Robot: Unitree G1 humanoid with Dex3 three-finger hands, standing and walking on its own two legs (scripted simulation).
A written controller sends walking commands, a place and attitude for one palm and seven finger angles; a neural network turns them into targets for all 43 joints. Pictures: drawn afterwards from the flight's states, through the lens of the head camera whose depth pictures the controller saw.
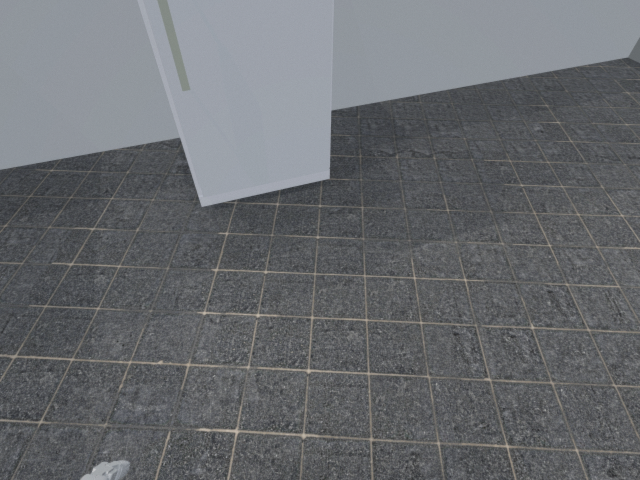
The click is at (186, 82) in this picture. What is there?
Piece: fridge door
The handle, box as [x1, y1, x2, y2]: [157, 0, 189, 90]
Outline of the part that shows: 157,0 182,90 189,89 189,86 166,0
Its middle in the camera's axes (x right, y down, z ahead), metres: -0.47 -0.69 +1.14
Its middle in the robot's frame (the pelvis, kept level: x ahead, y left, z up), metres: +1.30 +0.54 +0.09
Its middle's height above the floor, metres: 0.86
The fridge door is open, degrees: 0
